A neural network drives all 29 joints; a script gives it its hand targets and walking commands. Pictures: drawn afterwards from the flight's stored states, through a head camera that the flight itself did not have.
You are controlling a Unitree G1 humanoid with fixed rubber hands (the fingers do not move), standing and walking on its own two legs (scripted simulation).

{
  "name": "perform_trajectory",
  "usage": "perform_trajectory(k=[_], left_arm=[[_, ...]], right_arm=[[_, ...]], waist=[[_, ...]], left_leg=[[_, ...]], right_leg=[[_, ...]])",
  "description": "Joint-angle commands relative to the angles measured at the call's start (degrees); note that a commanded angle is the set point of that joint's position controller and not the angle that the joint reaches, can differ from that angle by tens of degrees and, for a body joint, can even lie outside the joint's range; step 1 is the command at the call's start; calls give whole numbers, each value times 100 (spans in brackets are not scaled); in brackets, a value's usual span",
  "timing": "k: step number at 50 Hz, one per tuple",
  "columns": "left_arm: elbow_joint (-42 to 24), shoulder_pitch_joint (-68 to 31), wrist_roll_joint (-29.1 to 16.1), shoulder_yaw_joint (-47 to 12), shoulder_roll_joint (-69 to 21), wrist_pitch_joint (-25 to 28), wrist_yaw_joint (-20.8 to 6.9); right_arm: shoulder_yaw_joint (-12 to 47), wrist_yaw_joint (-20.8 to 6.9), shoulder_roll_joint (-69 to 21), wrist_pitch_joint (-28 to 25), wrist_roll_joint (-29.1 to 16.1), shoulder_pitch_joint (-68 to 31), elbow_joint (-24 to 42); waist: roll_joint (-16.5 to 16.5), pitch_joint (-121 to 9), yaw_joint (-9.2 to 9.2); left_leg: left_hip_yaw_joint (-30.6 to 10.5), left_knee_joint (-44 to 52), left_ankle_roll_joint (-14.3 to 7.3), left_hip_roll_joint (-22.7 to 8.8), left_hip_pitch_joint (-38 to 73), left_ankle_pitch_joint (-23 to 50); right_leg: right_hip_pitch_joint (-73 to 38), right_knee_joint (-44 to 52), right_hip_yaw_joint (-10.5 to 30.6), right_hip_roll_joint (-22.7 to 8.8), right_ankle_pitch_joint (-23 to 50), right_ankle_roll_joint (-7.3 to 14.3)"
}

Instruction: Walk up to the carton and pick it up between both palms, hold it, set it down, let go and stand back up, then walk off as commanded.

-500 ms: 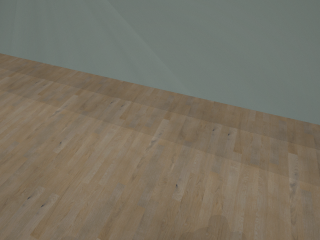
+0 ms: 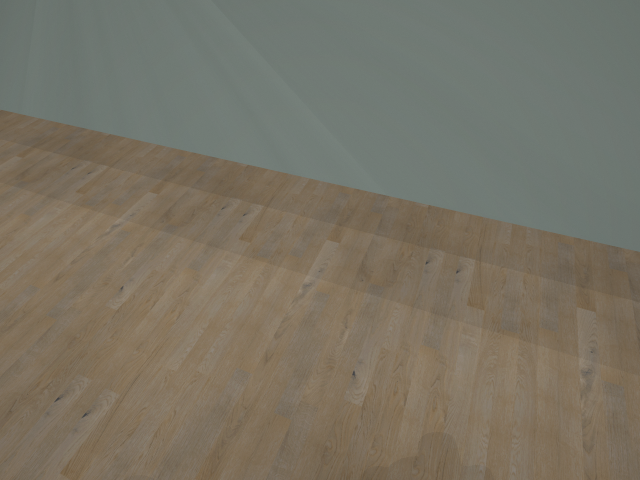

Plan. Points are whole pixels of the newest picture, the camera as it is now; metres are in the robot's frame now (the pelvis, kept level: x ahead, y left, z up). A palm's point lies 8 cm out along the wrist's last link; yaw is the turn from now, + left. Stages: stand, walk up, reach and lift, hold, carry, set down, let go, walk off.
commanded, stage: walk up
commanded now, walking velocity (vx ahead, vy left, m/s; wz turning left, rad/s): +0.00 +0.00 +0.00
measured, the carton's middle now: out of the picture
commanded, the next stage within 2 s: none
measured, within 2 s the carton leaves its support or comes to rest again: neither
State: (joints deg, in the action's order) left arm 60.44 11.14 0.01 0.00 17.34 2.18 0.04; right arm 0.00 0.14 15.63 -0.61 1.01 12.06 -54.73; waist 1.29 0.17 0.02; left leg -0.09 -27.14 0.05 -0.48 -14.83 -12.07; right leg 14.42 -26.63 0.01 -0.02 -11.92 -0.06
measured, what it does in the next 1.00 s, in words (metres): steps to the left, turning left: left foot, then right foot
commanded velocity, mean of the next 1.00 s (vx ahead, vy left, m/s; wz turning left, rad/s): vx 0.00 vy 0.00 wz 0.00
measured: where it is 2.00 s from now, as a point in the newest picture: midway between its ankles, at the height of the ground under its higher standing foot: outside the picture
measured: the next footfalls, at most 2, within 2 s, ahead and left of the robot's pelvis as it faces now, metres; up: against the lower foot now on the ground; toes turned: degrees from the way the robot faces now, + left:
left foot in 0.34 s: +0.03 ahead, +0.19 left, +0.00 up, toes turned +7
right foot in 0.58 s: +0.05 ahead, -0.01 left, +0.00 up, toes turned +20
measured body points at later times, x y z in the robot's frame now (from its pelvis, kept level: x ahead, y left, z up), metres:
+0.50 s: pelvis -0.03 +0.05 +0.00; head -0.02 +0.06 +0.44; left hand -0.01 +0.39 -0.12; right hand +0.11 -0.21 -0.13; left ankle -0.01 +0.19 -0.74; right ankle -0.01 -0.06 -0.71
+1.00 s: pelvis -0.07 +0.11 -0.01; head -0.05 +0.13 +0.44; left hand -0.19 +0.43 -0.12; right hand +0.17 -0.06 -0.14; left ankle -0.14 +0.25 -0.74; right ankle +0.01 -0.02 -0.72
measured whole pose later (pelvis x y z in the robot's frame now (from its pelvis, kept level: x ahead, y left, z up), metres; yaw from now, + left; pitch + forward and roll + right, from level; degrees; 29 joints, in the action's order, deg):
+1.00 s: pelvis -0.07 +0.11 -0.01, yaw +41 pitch +2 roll -1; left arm 54.0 8.6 0.0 0.0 24.3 0.5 0.9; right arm 0.0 -7.7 21.1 4.2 3.8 12.2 -48.3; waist 1.7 1.5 3.0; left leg -5.9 -33.8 1.4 -1.5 -21.4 -15.2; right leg 18.6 -41.1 -10.3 -8.2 -25.8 -1.5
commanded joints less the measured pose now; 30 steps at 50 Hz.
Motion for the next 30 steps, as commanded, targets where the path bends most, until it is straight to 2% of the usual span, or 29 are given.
perform_trajectory(k=[1,2,3,4,5,6,7,8,9,10,12,14,15,16,17,18,19,20,21,22,25,26,27,28,29,30], left_arm=[[-167,-337,55,208,1285,112,25],[-652,-492,-47,535,1958,42,90],[-702,-208,-80,614,1950,-20,140],[-741,-93,-110,635,1915,-74,164],[-792,-129,-96,662,1925,-109,190],[-844,-240,-53,708,2025,-129,215],[-954,-277,105,645,2005,-106,230],[-1063,-368,142,676,2105,-93,245],[-1125,-542,139,695,2131,-67,264],[-1140,-686,145,714,2152,-43,277],[-1055,-827,206,723,2228,-18,262],[-1082,-938,188,691,2257,-25,180],[-1097,-1067,146,652,2203,-51,143],[-1106,-1112,104,584,2034,-103,117],[-1185,-1022,25,489,1750,-166,107],[-1310,-800,-64,398,1497,-225,121],[-1195,-699,-105,463,1762,-224,187],[-1088,-530,-111,480,1884,-200,183],[-1003,-448,-104,483,1907,-181,161],[-953,-432,-94,475,1894,-151,157],[-968,-359,-77,468,1724,-85,241],[-978,-270,-86,457,1652,-57,277],[-928,-44,-91,451,1614,-24,311],[-813,360,-81,464,1634,10,348],[-802,530,-26,535,1939,49,381],[-975,272,58,707,2631,78,358]], right_arm=[[-303,25,1379,-241,-48,-245,-109],[-585,-199,1829,26,131,-384,606],[-549,-269,1720,108,140,-348,721],[-538,-318,1595,150,157,-347,810],[-531,-361,1496,182,179,-343,863],[-537,-400,1429,216,193,-355,907],[-540,-427,1391,277,239,-349,1113],[-563,-456,1494,354,255,-291,1177],[-608,-503,1576,414,227,-185,1181],[-631,-557,1604,442,187,-46,1177],[-596,-642,1542,388,170,24,1141],[-614,-663,1506,346,165,258,1047],[-637,-642,1545,330,180,414,962],[-685,-598,1677,307,231,641,814],[-783,-516,2099,331,335,645,794],[-876,-460,2698,365,362,119,1046],[-851,-474,2624,381,255,-218,1229],[-807,-455,2437,393,248,-508,1308],[-761,-464,2235,414,252,-640,1330],[-728,-485,2106,432,275,-637,1337],[-676,-574,1932,400,264,-407,1390],[-671,-595,1909,387,250,-320,1417],[-652,-614,1862,384,217,-346,1469],[-619,-629,1780,387,185,-486,1571],[-535,-633,1483,376,170,-302,1648],[-518,-624,1242,389,242,22,1639]], waist=[[6,-415,8],[142,-71,-83],[125,-359,-124],[131,-470,-146],[-92,-466,-123],[-544,-376,-98],[-845,-368,-129],[-621,-242,-60],[-477,-104,94],[-453,39,225],[-627,123,288],[-911,-267,333],[-801,-386,428],[-367,-385,532],[695,-36,565],[2028,319,307],[1795,168,383],[1313,265,203],[980,381,103],[933,412,146],[970,29,273],[975,-187,270],[911,-449,160],[788,-692,-57],[-21,-980,-115],[-1310,-1156,-55]], left_leg=[[-642,819,-178,-669,461,187],[-1174,342,-443,-455,-970,1970],[-1097,214,-483,-423,-1127,2097],[-990,59,-473,-301,-1211,1736],[-807,-321,-403,-116,-1313,1071],[-502,-1021,-257,70,-1363,-48],[-289,-2278,-232,108,-1393,-1115],[-388,-3067,-107,-156,-1450,-1427],[-640,-3329,-61,-342,-1416,-1379],[-798,-3115,-46,-515,-1437,-1216],[-629,-2100,-81,-587,-1495,-977],[-290,-1214,-187,-430,-800,-982],[-141,-612,-252,-289,-368,-732],[-268,151,-373,-60,137,-296],[-1542,774,-706,-485,363,145],[-3221,1661,-1221,-1182,-191,506],[-3562,1782,-1667,-1234,-506,494],[-3168,1577,-1630,-991,-701,365],[-2774,1377,-1450,-641,-741,255],[-2667,1298,-1332,-467,-671,273],[-2955,1183,-1263,-466,-75,984],[-3003,1086,-1214,-453,62,1190],[-2868,914,-1067,-310,-50,1216],[-2595,657,-817,-44,-557,861],[-2150,-1,-553,364,-1494,-798],[-1140,-1564,-176,807,-2438,-1437]], right_leg=[[-464,753,633,-691,322,183],[-969,16,183,-541,839,441],[-1222,-172,254,-646,934,569],[-1262,-125,353,-821,810,667],[-1157,127,572,-1157,617,807],[-817,608,949,-1791,556,1087],[-481,1040,1413,-2648,830,1620],[-45,1179,1467,-3001,759,1866],[144,1246,1237,-2919,604,1782],[100,1216,876,-2688,403,1578],[-239,885,312,-2209,345,1170],[-301,451,-112,-2057,910,1048],[-164,48,-398,-1865,1050,916],[233,-801,-749,-1462,551,605],[1310,-1770,-928,-805,-831,271],[2015,-2482,-772,136,-2379,-53],[1573,-3025,-54,264,-2415,19],[1366,-3125,74,151,-1990,0],[1249,-2969,75,111,-1616,3],[1193,-2632,21,156,-1434,29],[843,-1435,87,354,-1330,116],[626,-907,114,379,-1223,130],[60,-228,143,367,-845,159],[-920,672,161,270,-144,199],[-2052,1097,784,-578,-48,319],[-2262,1708,2393,-2540,-1623,725]])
